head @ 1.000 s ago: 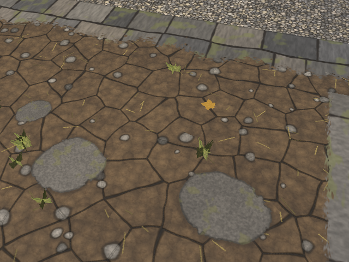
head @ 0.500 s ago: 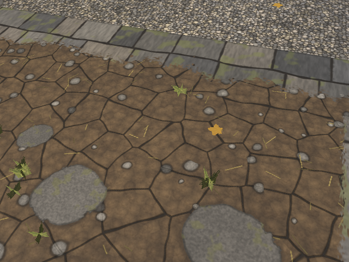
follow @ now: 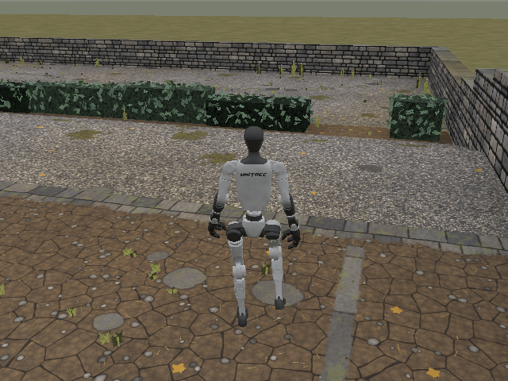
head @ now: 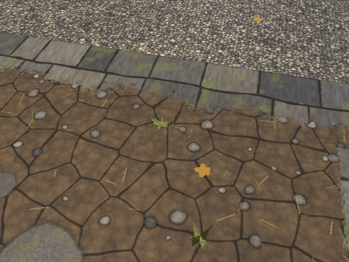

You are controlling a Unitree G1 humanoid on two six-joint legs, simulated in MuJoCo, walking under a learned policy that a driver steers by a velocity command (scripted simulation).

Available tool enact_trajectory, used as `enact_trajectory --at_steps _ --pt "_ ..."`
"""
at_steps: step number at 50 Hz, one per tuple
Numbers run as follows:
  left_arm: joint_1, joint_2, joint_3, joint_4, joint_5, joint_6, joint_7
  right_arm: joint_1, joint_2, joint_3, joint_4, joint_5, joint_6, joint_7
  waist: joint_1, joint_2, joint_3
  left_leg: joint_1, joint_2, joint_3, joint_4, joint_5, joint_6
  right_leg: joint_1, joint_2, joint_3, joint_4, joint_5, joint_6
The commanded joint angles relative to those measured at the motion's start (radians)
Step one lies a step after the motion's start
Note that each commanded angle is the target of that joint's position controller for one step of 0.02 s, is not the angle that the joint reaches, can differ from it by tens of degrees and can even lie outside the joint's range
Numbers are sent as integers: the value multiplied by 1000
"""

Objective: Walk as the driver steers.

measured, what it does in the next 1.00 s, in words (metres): walks ahead: right foot, then left foot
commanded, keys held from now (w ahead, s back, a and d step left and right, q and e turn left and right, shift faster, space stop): w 0.74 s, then w+e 0.26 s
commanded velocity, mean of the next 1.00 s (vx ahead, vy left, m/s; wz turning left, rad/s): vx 0.50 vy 0.00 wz -0.06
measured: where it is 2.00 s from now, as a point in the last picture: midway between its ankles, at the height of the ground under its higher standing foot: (210, 152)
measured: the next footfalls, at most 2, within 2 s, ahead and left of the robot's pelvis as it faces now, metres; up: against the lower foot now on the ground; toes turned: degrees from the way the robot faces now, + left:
right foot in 0.30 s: +0.34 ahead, -0.17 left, +0.00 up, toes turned -2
left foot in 0.86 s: +0.65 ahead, +0.08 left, +0.00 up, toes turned +1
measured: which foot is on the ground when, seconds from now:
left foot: down 0.00-0.32, up 0.34-0.84, down 0.86-1.00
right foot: up 0.00-0.28, down 0.30-0.86, up 0.88-1.00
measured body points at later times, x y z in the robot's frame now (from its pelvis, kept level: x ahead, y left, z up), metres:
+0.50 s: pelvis +0.27 -0.08 +0.00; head +0.29 -0.10 +0.45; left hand +0.33 +0.18 -0.12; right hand +0.37 -0.35 -0.14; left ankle +0.28 +0.08 -0.66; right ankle +0.30 -0.16 -0.74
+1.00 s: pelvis +0.55 -0.01 -0.01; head +0.58 +0.00 +0.44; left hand +0.59 +0.25 -0.15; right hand +0.65 -0.28 -0.12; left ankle +0.61 +0.08 -0.74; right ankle +0.45 -0.16 -0.65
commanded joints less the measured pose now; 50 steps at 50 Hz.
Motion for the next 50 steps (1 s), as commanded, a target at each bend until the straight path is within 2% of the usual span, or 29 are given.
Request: enact_trajectory --at_steps 1,5,10,12,13,14,15,16,17,18,19,20,22,23,25,28,32,35,38,40,41,42,43,44,45,46,47,48,50 --pt "33 44 13 -43 12 4 6 -41 -133 -21 -55 2 -17 -20 47 75 54 -105 280 -206 -203 73 171 -19 -42 2 -146 161 27" --pt "-129 28 6 -84 3 -7 -6 39 -161 -26 -38 18 -4 -34 -12 77 54 -20 264 -158 -185 85 127 16 5 -38 -432 306 35" --pt "-249 44 3 -134 -10 -17 -36 111 -170 -32 -5 27 17 -36 -47 92 81 145 328 -179 -111 59 112 10 33 -42 -580 214 14" --pt "-221 67 10 -138 -10 -26 -46 101 -183 -38 -3 27 28 -39 -18 106 65 187 351 -193 -54 117 96 73 51 -52 -621 134 -15" --pt "-161 87 21 -125 -9 -30 -47 79 -189 -39 -8 26 33 -39 22 116 33 187 341 -180 15 244 81 167 77 -76 -642 108 -32" --pt "-22 125 44 -83 -7 -32 -44 64 -174 -33 -14 21 39 -39 90 105 -47 163 289 -137 179 402 58 348 109 -99 -661 103 -58" --pt "185 203 71 -34 1 -34 -36 55 -133 -15 -39 5 38 -38 166 34 -199 2 227 -77 471 326 20 650 -11 34 -638 123 -121" --pt "302 303 97 -6 11 -24 -37 164 -13 21 -48 7 15 -29 140 -224 -333 -431 49 -16 864 -96 -58 1038 -245 480 -716 -34 -276" --pt "303 212 71 -7 9 -24 -39 144 -75 8 -36 23 -11 -25 150 -205 -368 -559 55 -171 1023 -406 -43 1050 -276 679 -833 -99 -282" --pt "207 159 52 -24 6 -26 -39 58 -157 -14 -66 48 -26 -21 128 -146 -225 -632 114 -183 1066 -344 -20 926 -249 538 -841 -82 -232" --pt "108 125 39 -49 6 -24 -40 -5 -162 -16 -83 48 -27 -26 96 -66 -148 -602 171 -152 1032 -251 -15 781 -209 395 -860 3 -205" --pt "48 96 29 -57 11 -24 -46 -38 -147 -19 -89 33 -20 -31 69 -15 -81 -565 203 -140 965 -185 -20 653 -166 302 -901 74 -193" --pt "21 64 21 -46 18 -29 -53 -6 -110 -24 -80 22 9 -36 19 -43 -45 -458 236 -137 879 -118 -29 526 -106 190 -960 144 -174" --pt "39 72 23 -34 17 -32 -53 8 -91 -23 -75 21 20 -38 11 -39 -35 -447 236 -127 859 -102 -36 503 -95 154 -976 194 -182" --pt "77 102 32 -10 17 -34 -45 -30 -90 -26 -91 16 30 -41 7 -21 -6 -497 240 -122 794 -39 -53 503 -92 108 -997 279 -193" --pt "127 113 34 13 15 -23 -27 -146 -84 -29 -131 9 29 -40 32 -11 20 -571 239 -116 624 95 -72 543 -86 63 -1011 315 -183" --pt "182 128 35 38 5 -15 -14 -287 -65 -22 -168 15 21 -28 75 -19 51 -527 205 -80 399 235 -72 564 -63 10 -1030 256 -157" --pt "234 134 38 68 -1 -6 -12 -370 -66 -17 -195 23 16 -16 101 -20 81 -538 188 -72 312 223 -64 644 -91 9 -1011 234 -156" --pt "254 138 45 88 -6 8 -5 -423 -76 -17 -227 25 5 2 100 -22 99 -540 179 -80 255 145 -38 727 -133 30 -956 274 -146" --pt "235 152 50 88 -9 17 -2 -379 -101 -28 -225 25 -5 8 60 -38 72 -434 152 -70 220 74 -20 738 -141 51 -893 375 -132" --pt "209 163 53 80 -8 22 -1 -305 -127 -41 -208 24 -10 6 15 -52 28 -309 120 -45 206 52 -8 720 -124 46 -816 516 -120" --pt "186 148 46 71 -3 26 -3 -146 -171 -66 -159 23 -12 -2 -62 -40 -66 -87 97 -28 198 64 14 662 -69 16 -647 610 -96" --pt "176 111 30 43 11 24 -5 51 -246 -90 -118 8 -13 -14 -131 35 -221 241 249 -182 235 75 72 457 0 -28 -352 412 -59" --pt "316 -35 -9 42 4 5 -12 140 -321 -107 -94 -2 -5 -14 -76 300 -377 609 506 -630 144 -92 214 52 175 -59 25 -190 12" --pt "288 50 11 58 -22 -13 -13 131 -225 -80 -101 2 -4 -15 -99 269 -396 577 516 -764 44 -177 203 -42 156 95 179 -365 3" --pt "199 123 33 27 -43 -20 -11 46 -174 -65 -113 7 -8 -19 -84 218 -240 444 489 -607 25 -160 150 -107 106 90 215 -298 -10" --pt "141 124 36 10 -40 -18 -3 -40 -143 -54 -128 7 -10 -19 -51 143 -154 290 458 -476 -2 -94 121 -80 50 60 183 -203 -14" --pt "111 112 43 5 -25 -10 4 -98 -111 -46 -128 3 -13 -16 -22 107 -86 158 419 -378 -45 -37 102 -34 19 53 130 -140 -14" --pt "158 65 48 14 -24 21 2 -135 -79 -41 -115 -9 -19 -13 30 146 -46 32 370 -245 -108 9 83 67 -16 59 74 -78 -20"
Keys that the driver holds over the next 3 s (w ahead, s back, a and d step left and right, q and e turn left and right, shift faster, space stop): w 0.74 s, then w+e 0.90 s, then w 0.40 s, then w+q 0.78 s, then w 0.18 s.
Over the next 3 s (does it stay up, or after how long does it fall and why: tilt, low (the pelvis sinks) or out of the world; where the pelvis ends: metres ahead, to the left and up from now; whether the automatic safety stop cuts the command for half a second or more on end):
stays up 1.55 -0.36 -0.03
